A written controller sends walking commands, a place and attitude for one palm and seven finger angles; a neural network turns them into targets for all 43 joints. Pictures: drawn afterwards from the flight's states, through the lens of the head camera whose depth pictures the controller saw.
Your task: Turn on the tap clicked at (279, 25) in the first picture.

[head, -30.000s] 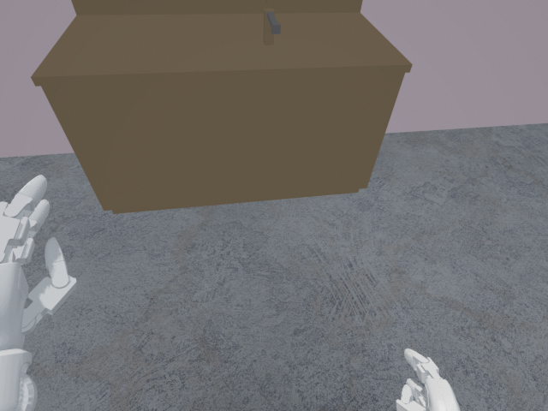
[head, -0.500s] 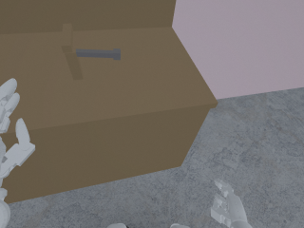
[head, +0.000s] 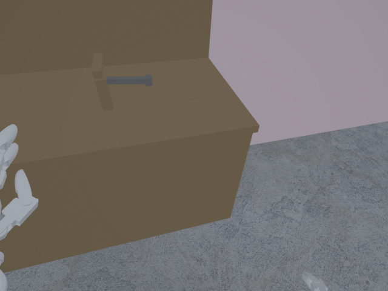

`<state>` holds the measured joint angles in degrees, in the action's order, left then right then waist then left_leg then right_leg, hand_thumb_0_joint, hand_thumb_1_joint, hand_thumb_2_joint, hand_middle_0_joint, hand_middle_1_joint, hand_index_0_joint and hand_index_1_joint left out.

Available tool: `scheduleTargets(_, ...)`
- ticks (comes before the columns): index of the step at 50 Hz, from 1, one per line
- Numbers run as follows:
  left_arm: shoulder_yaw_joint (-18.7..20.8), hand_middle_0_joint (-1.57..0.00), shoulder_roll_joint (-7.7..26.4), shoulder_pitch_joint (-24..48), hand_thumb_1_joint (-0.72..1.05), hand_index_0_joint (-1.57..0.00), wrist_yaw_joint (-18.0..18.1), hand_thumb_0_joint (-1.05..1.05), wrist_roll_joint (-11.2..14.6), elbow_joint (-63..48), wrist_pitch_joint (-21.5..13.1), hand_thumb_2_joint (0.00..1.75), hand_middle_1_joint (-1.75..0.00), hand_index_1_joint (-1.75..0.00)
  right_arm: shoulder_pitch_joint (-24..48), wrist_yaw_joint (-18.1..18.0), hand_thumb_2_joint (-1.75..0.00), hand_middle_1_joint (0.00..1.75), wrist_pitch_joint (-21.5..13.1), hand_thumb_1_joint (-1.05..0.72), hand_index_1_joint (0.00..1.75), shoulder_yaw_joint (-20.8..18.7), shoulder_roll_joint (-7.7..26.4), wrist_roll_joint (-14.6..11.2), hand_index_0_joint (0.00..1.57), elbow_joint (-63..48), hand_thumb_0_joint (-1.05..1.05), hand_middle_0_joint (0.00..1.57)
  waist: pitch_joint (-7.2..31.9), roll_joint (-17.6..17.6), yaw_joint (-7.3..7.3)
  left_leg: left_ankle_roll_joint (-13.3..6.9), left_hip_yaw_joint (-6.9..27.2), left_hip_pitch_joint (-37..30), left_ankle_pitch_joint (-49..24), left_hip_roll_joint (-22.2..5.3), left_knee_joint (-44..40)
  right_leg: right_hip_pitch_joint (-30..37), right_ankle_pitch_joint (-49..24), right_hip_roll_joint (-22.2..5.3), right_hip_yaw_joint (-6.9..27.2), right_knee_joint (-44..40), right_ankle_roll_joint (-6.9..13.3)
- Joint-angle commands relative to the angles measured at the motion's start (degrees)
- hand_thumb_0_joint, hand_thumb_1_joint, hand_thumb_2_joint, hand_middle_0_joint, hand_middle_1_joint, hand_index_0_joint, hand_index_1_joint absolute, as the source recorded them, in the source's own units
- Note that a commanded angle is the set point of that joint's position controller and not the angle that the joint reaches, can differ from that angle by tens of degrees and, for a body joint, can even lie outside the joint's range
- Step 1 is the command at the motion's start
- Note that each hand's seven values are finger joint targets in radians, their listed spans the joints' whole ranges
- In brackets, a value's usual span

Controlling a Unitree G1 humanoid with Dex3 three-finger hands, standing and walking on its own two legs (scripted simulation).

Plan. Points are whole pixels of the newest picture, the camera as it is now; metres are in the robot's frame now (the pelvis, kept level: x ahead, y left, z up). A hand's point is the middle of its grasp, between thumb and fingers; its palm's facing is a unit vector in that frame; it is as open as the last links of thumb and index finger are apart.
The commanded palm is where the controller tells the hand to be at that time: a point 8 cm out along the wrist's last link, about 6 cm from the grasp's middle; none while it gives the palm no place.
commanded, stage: stop stepping back and stand still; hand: left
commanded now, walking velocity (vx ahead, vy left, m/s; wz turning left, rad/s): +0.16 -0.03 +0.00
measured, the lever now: (148, 80) +0.75 +0.17 +0.09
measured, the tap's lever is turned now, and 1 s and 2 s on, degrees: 79 79 79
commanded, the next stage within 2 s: stand and check the lever's angle in 0.38 s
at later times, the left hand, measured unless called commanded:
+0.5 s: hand (34, 223) +0.18 +0.23 +0.17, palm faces +0.43 -0.82 -0.38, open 7.4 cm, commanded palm +0.13 +0.27 +0.19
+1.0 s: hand (57, 196) +0.22 +0.22 +0.17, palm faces +0.39 -0.86 -0.34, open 7.4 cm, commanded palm +0.17 +0.27 +0.19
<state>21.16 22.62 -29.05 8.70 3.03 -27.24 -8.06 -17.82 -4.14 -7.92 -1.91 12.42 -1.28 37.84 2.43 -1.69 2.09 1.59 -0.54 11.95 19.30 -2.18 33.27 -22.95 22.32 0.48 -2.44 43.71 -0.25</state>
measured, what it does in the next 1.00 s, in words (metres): steps on the spot: right foot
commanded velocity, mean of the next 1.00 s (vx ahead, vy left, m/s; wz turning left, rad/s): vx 0.05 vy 0.00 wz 0.00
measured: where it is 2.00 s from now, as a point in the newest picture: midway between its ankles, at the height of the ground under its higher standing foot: outside the picture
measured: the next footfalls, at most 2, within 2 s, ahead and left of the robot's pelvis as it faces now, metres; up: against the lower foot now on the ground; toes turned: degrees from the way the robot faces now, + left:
right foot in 0.48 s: +0.05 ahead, -0.12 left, +0.00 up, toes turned -1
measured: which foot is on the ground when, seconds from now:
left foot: down 0.00-1.00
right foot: down 0.00-0.26, up 0.28-0.46, down 0.48-1.00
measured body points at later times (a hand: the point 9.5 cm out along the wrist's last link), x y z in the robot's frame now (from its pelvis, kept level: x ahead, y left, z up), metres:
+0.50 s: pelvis -0.03 -0.02 +0.00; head -0.04 -0.02 +0.45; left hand +0.15 +0.28 +0.19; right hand +0.13 -0.23 -0.09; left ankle -0.01 +0.12 -0.73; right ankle +0.01 -0.12 -0.73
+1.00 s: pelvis +0.01 -0.01 +0.01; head +0.02 -0.01 +0.46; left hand +0.19 +0.27 +0.19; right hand +0.20 -0.24 -0.07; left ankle +0.01 +0.10 -0.73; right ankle +0.01 -0.12 -0.73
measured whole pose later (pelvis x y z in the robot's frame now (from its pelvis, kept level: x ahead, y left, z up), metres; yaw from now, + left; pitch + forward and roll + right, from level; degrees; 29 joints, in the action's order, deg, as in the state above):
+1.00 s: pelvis +0.01 -0.01 +0.01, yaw +1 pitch -1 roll -1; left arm 16.7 19.3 -27.5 8.9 3.9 -27.5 -8.2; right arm -9.8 -3.7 -5.1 0.2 11.7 -0.6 34.9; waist -1.3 0.9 -0.3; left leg 0.2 -0.9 12.5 15.7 -1.7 29.6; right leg -10.6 14.8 0.8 -2.7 26.7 0.8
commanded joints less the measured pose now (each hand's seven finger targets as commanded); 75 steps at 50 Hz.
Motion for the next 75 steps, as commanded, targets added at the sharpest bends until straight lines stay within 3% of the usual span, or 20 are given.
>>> scheduleTargets(1, 2.27, -0.20, 5.57, 7.46, 0.90, -0.20, -0.58, 0.00, -0.54, -5.77, -2.70, 0.90, -0.30, -0.30, 10.03, -0.12, -0.90, 0.30, -2.04, -0.90, 0.30, -1.38, 8.17, 0.48, 0.20, -8.76, 0.00, 0.20, -2.00, -4.73, -2.82, -6.07, 1.03, 18.60, 13.91, -1.25, 9.29, 19.18, -3.56, -3.53, 4.53, -23.09, 2.18)
scheduleTargets(2, 3.00, -0.20, 7.63, 8.46, 0.90, -0.20, -0.83, 0.00, -0.51, -6.44, -2.27, 0.90, -0.30, -0.30, 11.44, -0.13, -0.90, 0.30, -1.56, -0.90, 0.30, -1.71, 7.45, 0.49, 0.20, -9.95, 0.00, 0.20, -1.21, -14.27, -2.37, -4.51, -2.16, 21.72, 14.65, 3.93, 25.77, 14.84, 9.83, -14.36, 24.22, -31.32, 7.12)
scheduleTargets(3, 2.53, -0.20, 7.02, 10.82, 0.90, -0.20, -1.06, 0.00, -0.14, -8.59, -3.00, 0.90, -0.30, -0.30, 9.80, 0.26, -0.90, 0.30, -1.72, -0.90, 0.30, -1.85, 6.76, 0.43, 0.20, -8.59, 0.00, 0.20, -1.27, -17.58, -2.12, -3.84, 1.72, 19.58, 9.31, 3.75, 34.66, 7.20, 20.78, -18.96, 33.81, -37.73, 9.01)
scheduleTargets(6, 3.37, -0.20, 9.06, 11.35, 0.90, -0.20, -1.06, 0.00, -0.17, -12.97, -3.42, 0.90, -0.30, -0.30, 10.14, 0.93, -0.90, 0.30, -0.71, -0.90, 0.30, 0.14, 4.61, 0.74, 0.20, -6.06, 0.00, 0.20, -1.91, -2.87, 0.16, -3.52, 1.80, 10.53, 3.20, -0.97, 27.78, -5.17, 16.93, -17.01, 21.54, -32.70, 10.24)
scheduleTargets(10, 3.26, -0.20, 8.79, 8.50, 0.90, -0.20, 1.14, 0.00, -0.12, -14.75, -2.34, 0.90, -0.30, -0.30, 11.43, -1.05, -0.90, 0.30, -1.21, -0.90, 0.30, 1.40, 4.01, 1.35, 0.20, -7.60, 0.00, 0.20, 0.59, -2.49, -0.32, -5.11, -3.19, -5.56, 5.55, 0.67, 1.59, -9.58, 19.15, -12.22, 10.95, -27.59, 7.10)
scheduleTargets(11, 2.89, -0.20, 8.61, 9.98, 0.90, -0.20, 1.40, 0.00, -0.20, -16.30, -2.49, 0.90, -0.30, -0.30, 11.06, -1.24, -0.90, 0.30, -1.15, -0.90, 0.30, 1.50, 5.28, 1.72, 0.20, -8.25, 0.00, 0.20, 0.39, 4.66, -0.10, -5.76, -1.00, -5.32, 9.22, 0.53, -7.36, -7.55, 18.59, -8.62, 8.77, -19.80, 5.93)
scheduleTargets(12, 3.17, -0.20, 8.22, 11.60, 0.90, -0.20, 1.75, 0.00, -0.02, -18.01, -2.79, 0.90, -0.30, -0.30, 10.89, -1.23, -0.90, 0.30, -1.28, -0.90, 0.30, 0.77, 7.49, 2.04, 0.20, -9.08, 0.00, 0.20, -0.64, 18.61, -0.14, -9.64, 15.22, -3.50, 21.55, -8.09, -18.61, -9.09, 13.65, -0.60, 3.42, -2.92, 2.97)
scheduleTargets(13, 4.55, -0.20, 9.62, 13.87, 0.90, -0.20, 2.25, 0.00, -1.19, -18.51, -2.91, 0.90, -0.30, -0.30, 10.59, -1.02, -0.90, 0.30, -1.64, -0.90, 0.30, 0.45, 6.71, 1.33, 0.20, -9.89, 0.00, 0.20, -0.40, 24.20, -0.54, -14.04, 22.75, 0.74, 20.18, -16.13, -24.18, -9.07, 7.16, 4.18, -0.61, 15.46, 0.21)
scheduleTargets(15, 5.50, -0.20, 9.98, 12.61, 0.90, -0.20, 1.16, 0.00, -1.15, -12.36, -2.47, 0.90, -0.30, -0.30, 9.20, 0.49, -0.90, 0.30, -1.93, -0.90, 0.30, -0.43, 5.78, 0.58, 0.20, -8.92, 0.00, 0.20, -1.81, 14.88, -0.56, -14.85, 22.75, 6.43, 19.72, -15.53, -23.57, -11.66, 2.09, 1.50, 4.59, 28.43, -0.23)
scheduleTargets(17, 3.02, -0.20, 6.22, 7.68, 0.90, -0.20, 0.39, 0.00, -0.74, -6.32, -1.59, 0.90, -0.30, -0.30, 10.83, 1.53, -0.90, 0.30, -1.92, -0.90, 0.30, 0.30, 5.05, 0.08, 0.20, -7.69, 0.00, 0.20, -6.27, 8.28, -1.32, -13.38, 18.32, 6.96, 15.56, -14.67, -21.04, -12.58, -1.40, -3.02, 5.33, 17.52, 0.32)
scheduleTargets(22, 2.50, -0.20, 5.80, 6.59, 0.90, -0.20, 0.52, 0.00, -0.42, -11.07, -1.93, 0.90, -0.30, -0.30, 10.88, 0.41, -0.90, 0.30, -1.87, -0.90, 0.30, 0.49, 6.50, 0.73, 0.20, -9.86, 0.00, 0.20, -0.08, 9.27, -2.62, -7.55, 6.57, 11.56, 14.00, -7.60, -10.42, 15.82, -4.34, 0.95, -2.96, -18.58, 0.64)
scheduleTargets(23, 1.95, -0.20, 5.53, 7.18, 0.90, -0.20, 0.44, 0.00, -0.76, -11.70, -2.20, 0.90, -0.30, -0.30, 10.65, 0.39, -0.90, 0.30, -1.68, -0.90, 0.30, 0.10, 6.47, 0.90, 0.20, -9.98, 0.00, 0.20, 0.70, 3.29, -2.73, -6.28, 2.42, 14.43, 10.63, -4.10, -0.58, 19.40, -6.36, -1.69, 1.01, -22.71, 2.44)
scheduleTargets(25, 3.22, -0.20, 8.60, 10.35, 0.90, -0.20, 0.52, 0.00, -0.90, -12.95, -2.24, 0.90, -0.30, -0.30, 11.60, 0.79, -0.90, 0.30, -1.47, -0.90, 0.30, 0.04, 5.10, 0.84, 0.20, -10.14, 0.00, 0.20, 0.54, -10.88, -2.30, -3.20, -0.57, 20.94, 7.48, 2.19, 22.58, 16.46, -2.61, -19.64, 28.36, -32.20, 10.84)
scheduleTargets(27, 4.19, -0.20, 9.20, 11.33, 0.90, -0.20, 0.83, 0.00, 0.17, -14.62, -3.08, 0.90, -0.30, -0.30, 10.64, 0.91, -0.90, 0.30, -1.74, -0.90, 0.30, -0.80, 5.71, 0.25, 0.20, -9.17, 0.00, 0.20, 1.46, -7.18, -1.74, -2.72, 3.75, 16.88, 5.62, -0.51, 24.13, 13.37, -8.52, -20.15, 25.35, -29.86, 13.23)
scheduleTargets(31, 3.96, -0.20, 7.75, 8.43, 0.90, -0.20, 1.95, 0.00, 0.26, -17.32, -4.15, 0.90, -0.30, -0.30, 12.88, -0.65, -0.90, 0.30, -0.40, -0.90, 0.30, 0.53, 4.93, 1.16, 0.20, -9.37, 0.00, 0.20, 1.73, 7.45, -0.92, -3.51, 1.94, -3.85, -3.04, -0.68, -7.60, 4.03, -2.80, -9.53, 7.83, -18.17, 5.55)
scheduleTargets(33, 3.88, -0.20, 7.12, 7.54, 0.90, -0.20, 2.59, 0.00, 0.16, -17.21, -4.51, 0.90, -0.30, -0.30, 13.36, -0.92, -0.90, 0.30, -0.68, -0.90, 0.30, -0.26, 7.24, 0.93, 0.20, -10.98, 0.00, 0.20, 0.25, 17.23, -2.47, -7.54, 16.80, -0.40, 0.73, -10.05, -16.64, 3.71, -2.37, -0.88, 1.53, -10.78, 0.91)
scheduleTargets(35, 4.64, -0.20, 7.19, 5.56, 0.90, -0.20, 1.94, 0.00, -0.06, -12.67, -3.79, 0.90, -0.30, -0.30, 13.15, -0.94, -0.90, 0.30, -1.04, -0.90, 0.30, -0.02, 6.08, 0.21, 0.20, -10.89, 0.00, 0.20, -1.93, 13.55, -2.35, -6.80, 15.26, 7.54, 13.42, -8.20, -20.07, 8.80, -2.11, -0.07, 1.87, -12.97, 0.02)
scheduleTargets(39, 2.80, -0.20, 5.67, 5.58, 0.90, -0.20, 1.49, 0.00, -0.14, -10.33, -4.14, 0.90, -0.30, -0.30, 12.44, -0.40, -0.90, 0.30, -1.47, -0.90, 0.30, -0.37, 6.21, 0.74, 0.20, -10.39, 0.00, 0.20, 1.02, -0.98, -2.22, -4.24, 5.17, 3.83, -7.56, -2.79, -6.80, 13.64, -15.15, -4.64, 6.85, -22.17, 1.74)
scheduleTargets(53, 3.59, -0.20, 6.89, 4.63, 0.90, -0.20, 1.39, 0.00, 0.86, -12.65, -3.67, 0.90, -0.30, -0.30, 13.37, -0.35, -0.90, 0.30, 0.96, -0.90, 0.30, -0.32, 6.13, 0.74, 0.20, -12.20, 0.00, 0.20, 5.21, 4.90, -2.50, -3.21, 3.96, -3.99, -24.53, -3.55, -7.92, 15.68, -25.96, -4.54, 5.25, -20.77, 1.51)
scheduleTargets(75, 2.28, -0.20, 6.35, 6.01, 0.90, -0.20, 1.41, 0.00, 0.63, -10.55, -3.18, 0.90, -0.30, -0.30, 14.14, -0.67, -0.90, 0.30, 1.37, -0.90, 0.30, -0.09, 6.63, 1.11, 0.20, -12.26, 0.00, 0.20, 2.84, 5.11, -2.62, -2.76, 4.38, -1.39, -13.88, -2.53, -12.46, 15.02, -18.14, -3.59, 4.83, -24.06, 1.30)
